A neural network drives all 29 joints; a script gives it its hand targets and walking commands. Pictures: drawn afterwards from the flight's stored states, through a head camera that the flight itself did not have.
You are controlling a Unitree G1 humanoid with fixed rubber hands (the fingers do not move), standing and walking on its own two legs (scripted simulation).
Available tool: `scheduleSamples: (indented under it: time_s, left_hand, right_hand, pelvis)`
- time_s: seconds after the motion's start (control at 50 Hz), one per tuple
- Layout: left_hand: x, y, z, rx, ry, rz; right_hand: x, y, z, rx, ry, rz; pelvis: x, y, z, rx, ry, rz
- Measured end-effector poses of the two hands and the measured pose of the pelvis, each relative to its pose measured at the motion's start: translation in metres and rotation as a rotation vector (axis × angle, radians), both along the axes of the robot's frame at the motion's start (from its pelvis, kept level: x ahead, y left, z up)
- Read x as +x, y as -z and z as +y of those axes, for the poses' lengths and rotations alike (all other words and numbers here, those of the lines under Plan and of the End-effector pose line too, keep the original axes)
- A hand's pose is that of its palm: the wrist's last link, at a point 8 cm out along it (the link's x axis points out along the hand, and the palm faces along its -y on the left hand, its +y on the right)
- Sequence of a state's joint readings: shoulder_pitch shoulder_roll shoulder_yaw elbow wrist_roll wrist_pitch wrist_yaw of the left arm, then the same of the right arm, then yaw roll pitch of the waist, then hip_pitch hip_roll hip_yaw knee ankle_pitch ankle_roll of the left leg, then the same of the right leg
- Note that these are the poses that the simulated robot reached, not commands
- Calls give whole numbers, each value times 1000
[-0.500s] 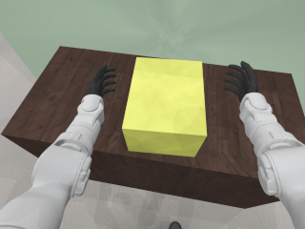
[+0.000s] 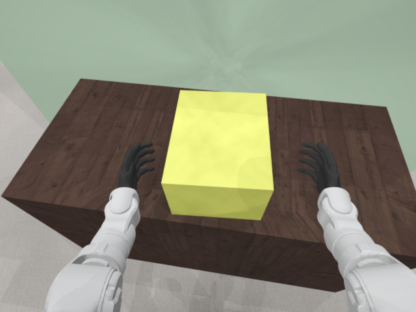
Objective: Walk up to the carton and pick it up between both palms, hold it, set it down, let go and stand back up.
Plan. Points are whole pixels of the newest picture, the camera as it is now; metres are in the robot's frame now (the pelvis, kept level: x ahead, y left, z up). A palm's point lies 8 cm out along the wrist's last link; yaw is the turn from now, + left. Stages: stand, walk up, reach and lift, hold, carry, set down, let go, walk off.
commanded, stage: set down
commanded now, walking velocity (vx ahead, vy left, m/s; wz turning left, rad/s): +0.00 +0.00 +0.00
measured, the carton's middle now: (219, 153) +0.50 +0.00 -0.08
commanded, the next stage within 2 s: let go in 1.68 s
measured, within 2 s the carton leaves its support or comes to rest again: neither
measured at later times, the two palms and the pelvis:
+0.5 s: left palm (114, 229) +0.29 +0.21 -0.04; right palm (332, 227) +0.29 -0.22 -0.03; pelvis +0.00 +0.00 +0.00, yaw +1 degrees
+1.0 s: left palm (108, 260) +0.23 +0.22 -0.04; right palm (339, 266) +0.23 -0.22 -0.05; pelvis +0.01 +0.00 +0.00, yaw +0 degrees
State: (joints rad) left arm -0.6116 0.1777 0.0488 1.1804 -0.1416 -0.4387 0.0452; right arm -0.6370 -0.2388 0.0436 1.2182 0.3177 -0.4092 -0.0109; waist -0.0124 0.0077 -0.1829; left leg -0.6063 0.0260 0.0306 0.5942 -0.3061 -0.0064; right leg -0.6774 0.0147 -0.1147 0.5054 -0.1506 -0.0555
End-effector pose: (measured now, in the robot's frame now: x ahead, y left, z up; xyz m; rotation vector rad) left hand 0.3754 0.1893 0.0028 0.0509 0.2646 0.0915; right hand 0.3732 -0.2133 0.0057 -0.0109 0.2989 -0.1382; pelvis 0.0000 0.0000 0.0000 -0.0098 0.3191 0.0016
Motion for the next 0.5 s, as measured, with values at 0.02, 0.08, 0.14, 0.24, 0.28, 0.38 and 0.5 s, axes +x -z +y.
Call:
scheduleSamples:
  time_s: [0.02, 0.08, 0.14, 0.24, 0.28, 0.38, 0.5]
  left_hand:
    - [-3, 1, 0, -2, -1, -2]
    - [-13, 5, 2, -5, -5, -4]
    - [-23, 9, 5, -7, -11, -2]
    - [-42, 17, 10, -8, -24, 7]
    - [-50, 21, 13, -8, -31, 13]
    - [-69, 31, 19, -5, -45, 22]
    - [-88, 38, 23, -1, -49, 24]
  right_hand:
    - [-3, 2, 1, 0, 0, -2]
    - [-11, 6, 1, 1, 4, -5]
    - [-20, 10, 1, -1, 8, -6]
    - [-37, 18, 0, -3, 15, 4]
    - [-44, 22, -1, -3, 18, 13]
    - [-62, 32, -3, -2, 25, 30]
    - [-79, 39, -4, -1, 25, 36]
  pelvis:
    - [0, 0, 0, 0, -2, -6]
    - [1, -1, -1, -1, -6, -27]
    - [2, -1, -1, -2, -8, -49]
    - [1, -2, -1, -3, -10, -82]
    - [1, -1, -1, -4, -10, -92]
    - [-1, 0, -2, -5, -11, -108]
    - [-3, 2, -1, -6, -12, -127]
